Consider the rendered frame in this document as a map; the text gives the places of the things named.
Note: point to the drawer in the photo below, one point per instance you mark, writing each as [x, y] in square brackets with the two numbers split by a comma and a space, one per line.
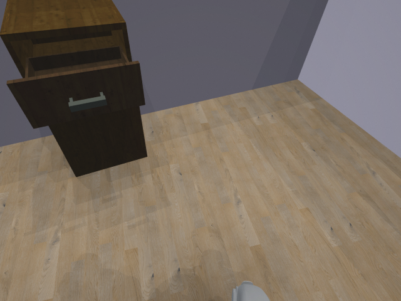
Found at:
[50, 80]

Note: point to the cabinet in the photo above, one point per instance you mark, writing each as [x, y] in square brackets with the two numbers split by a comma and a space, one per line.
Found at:
[45, 27]

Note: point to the handle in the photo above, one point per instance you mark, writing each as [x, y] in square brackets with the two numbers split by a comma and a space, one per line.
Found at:
[87, 103]

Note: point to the robot right thigh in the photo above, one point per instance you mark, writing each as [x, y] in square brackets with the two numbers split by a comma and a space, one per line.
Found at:
[247, 292]

